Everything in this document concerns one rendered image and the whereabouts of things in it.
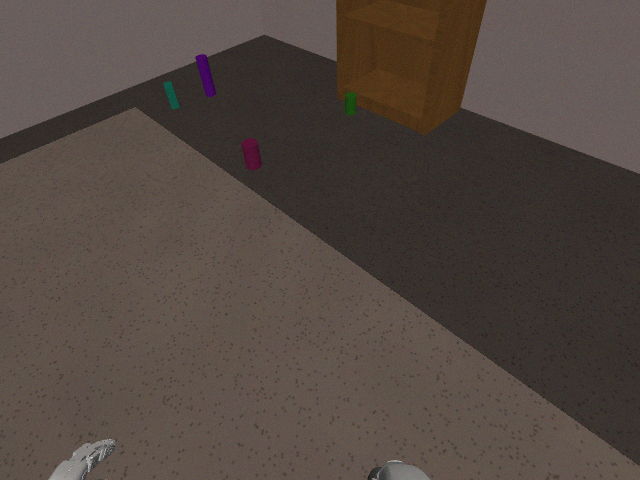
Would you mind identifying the bookshelf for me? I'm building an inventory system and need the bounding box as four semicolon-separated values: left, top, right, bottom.
336;0;487;136

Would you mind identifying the left robot hand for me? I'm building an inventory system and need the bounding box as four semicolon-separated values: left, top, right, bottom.
48;439;116;480

